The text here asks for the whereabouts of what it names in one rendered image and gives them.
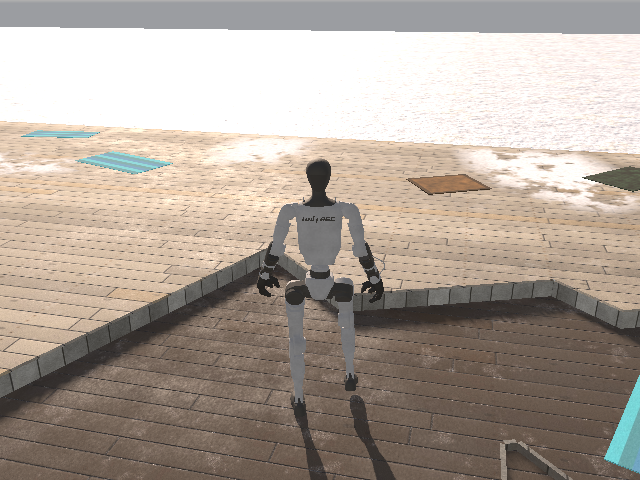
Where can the humanoid robot head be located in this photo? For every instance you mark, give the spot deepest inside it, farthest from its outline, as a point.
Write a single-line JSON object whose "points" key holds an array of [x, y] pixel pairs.
{"points": [[318, 172]]}

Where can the left robot hand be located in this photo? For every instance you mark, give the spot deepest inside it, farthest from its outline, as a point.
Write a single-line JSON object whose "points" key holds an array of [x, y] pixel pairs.
{"points": [[261, 283]]}

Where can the robot left upper arm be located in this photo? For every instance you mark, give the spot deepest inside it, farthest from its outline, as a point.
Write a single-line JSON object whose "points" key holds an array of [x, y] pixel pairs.
{"points": [[287, 212]]}

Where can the left robot foot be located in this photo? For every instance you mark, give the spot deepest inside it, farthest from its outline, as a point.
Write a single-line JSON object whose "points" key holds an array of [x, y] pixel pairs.
{"points": [[299, 408]]}

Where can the right robot hand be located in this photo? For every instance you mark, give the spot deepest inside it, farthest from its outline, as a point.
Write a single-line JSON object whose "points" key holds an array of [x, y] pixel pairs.
{"points": [[378, 287]]}

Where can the left robot forearm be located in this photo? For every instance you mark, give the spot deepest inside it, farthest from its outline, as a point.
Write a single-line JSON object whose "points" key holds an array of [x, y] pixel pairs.
{"points": [[269, 264]]}

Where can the robot right upper arm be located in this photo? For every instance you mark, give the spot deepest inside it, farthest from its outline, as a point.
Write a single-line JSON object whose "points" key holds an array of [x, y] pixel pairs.
{"points": [[351, 212]]}

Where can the right robot forearm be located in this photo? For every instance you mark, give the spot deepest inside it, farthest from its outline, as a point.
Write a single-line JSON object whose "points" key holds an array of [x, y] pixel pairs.
{"points": [[369, 266]]}

